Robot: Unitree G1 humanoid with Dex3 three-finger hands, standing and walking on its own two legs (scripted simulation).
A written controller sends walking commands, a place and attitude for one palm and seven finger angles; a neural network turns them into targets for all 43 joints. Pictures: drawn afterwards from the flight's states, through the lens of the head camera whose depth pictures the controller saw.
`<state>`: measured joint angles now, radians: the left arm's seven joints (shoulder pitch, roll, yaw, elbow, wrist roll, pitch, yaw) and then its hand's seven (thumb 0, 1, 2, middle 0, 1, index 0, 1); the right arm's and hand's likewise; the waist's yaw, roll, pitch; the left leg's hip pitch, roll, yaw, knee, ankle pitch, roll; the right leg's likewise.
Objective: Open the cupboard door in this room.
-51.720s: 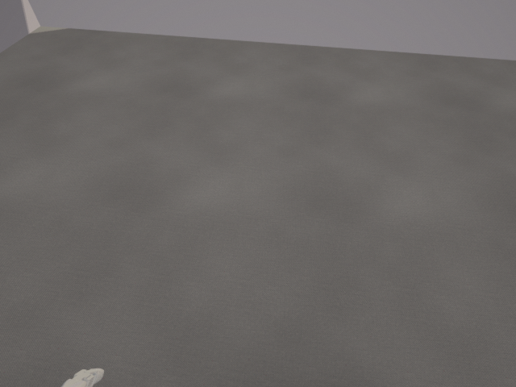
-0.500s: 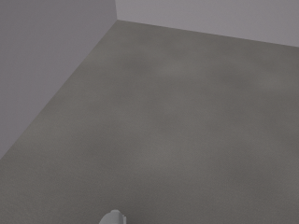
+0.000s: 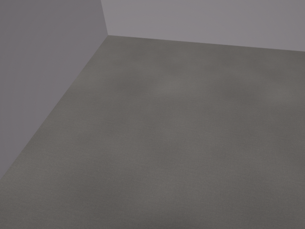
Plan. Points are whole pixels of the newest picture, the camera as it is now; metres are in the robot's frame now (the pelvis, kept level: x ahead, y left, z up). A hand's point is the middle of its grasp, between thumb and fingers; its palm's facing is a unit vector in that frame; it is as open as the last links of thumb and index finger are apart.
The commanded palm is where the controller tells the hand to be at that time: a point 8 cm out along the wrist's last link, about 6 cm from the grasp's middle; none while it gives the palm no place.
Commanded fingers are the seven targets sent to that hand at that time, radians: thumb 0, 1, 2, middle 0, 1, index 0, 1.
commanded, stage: turn to face it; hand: left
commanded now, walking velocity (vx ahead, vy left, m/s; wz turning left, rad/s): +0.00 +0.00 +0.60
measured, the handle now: out of the picture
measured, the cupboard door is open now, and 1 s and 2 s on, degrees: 49 49 49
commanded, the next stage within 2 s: none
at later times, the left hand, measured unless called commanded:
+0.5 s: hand (88, 224) +0.16 +0.21 -0.16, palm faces +0.29 -0.93 -0.20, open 7.3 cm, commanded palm none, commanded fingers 0.00 0.90 0.90 -0.20 -0.30 -0.20 -0.30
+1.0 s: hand out of the picture +0.10 +0.16 -0.17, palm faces +0.58 -0.79 -0.23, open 7.4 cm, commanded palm none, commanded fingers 0.00 0.90 0.90 -0.20 -0.30 -0.20 -0.30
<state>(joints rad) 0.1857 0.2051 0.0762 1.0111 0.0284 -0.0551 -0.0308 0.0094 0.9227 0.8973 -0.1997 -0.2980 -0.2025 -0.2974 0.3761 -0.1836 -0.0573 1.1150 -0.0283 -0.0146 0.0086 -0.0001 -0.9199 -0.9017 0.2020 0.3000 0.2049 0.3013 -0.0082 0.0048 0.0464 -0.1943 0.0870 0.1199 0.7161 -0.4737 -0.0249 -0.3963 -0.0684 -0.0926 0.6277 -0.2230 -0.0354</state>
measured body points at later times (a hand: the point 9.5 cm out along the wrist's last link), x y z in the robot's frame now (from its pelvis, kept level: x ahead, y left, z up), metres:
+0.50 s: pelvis +0.13 +0.00 +0.01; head +0.17 +0.03 +0.45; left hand +0.15 +0.26 -0.15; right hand +0.27 -0.22 -0.13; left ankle +0.16 +0.11 -0.72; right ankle +0.13 -0.15 -0.66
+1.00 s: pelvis +0.19 -0.03 +0.00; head +0.23 +0.02 +0.44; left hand +0.07 +0.20 -0.15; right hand +0.44 -0.17 -0.13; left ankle +0.14 +0.07 -0.73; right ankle +0.21 -0.16 -0.71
